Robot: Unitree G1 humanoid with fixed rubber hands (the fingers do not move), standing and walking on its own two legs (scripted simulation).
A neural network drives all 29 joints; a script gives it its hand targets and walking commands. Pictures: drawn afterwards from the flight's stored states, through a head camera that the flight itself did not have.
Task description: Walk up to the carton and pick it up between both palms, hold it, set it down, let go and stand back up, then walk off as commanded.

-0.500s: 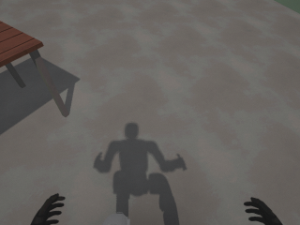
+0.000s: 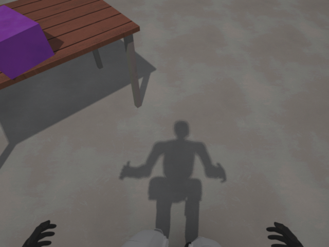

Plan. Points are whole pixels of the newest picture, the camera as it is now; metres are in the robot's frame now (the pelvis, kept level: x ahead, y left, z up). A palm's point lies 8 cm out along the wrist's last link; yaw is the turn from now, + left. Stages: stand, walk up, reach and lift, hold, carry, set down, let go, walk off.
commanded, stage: walk up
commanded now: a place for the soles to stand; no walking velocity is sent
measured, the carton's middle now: (7, 40) +0.87 +0.69 -0.03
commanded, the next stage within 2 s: none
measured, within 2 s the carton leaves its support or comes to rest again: neither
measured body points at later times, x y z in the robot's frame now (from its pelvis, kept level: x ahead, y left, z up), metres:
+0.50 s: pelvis +0.07 +0.17 +0.01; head +0.07 +0.23 +0.45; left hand +0.14 +0.49 -0.12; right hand +0.20 -0.14 -0.04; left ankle +0.01 +0.21 -0.72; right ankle +0.14 +0.04 -0.65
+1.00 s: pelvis +0.20 +0.22 -0.01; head +0.23 +0.29 +0.43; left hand +0.16 +0.53 -0.15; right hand +0.41 -0.04 -0.06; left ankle +0.17 +0.37 -0.71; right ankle +0.27 +0.15 -0.72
